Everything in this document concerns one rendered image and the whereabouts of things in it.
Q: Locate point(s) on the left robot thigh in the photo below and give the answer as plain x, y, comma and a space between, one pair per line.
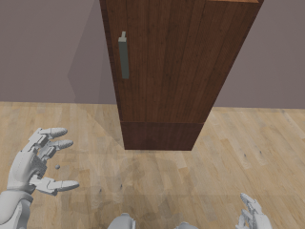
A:
123, 222

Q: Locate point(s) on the robot left forearm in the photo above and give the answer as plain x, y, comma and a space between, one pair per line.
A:
15, 209

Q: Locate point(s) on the cupboard door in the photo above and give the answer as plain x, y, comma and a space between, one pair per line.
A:
178, 54

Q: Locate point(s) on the robot left hand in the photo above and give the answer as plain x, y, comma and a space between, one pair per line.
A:
22, 175

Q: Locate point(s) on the robot right hand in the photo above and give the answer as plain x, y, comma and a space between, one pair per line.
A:
255, 218

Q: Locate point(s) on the handle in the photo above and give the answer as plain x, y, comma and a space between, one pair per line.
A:
123, 52

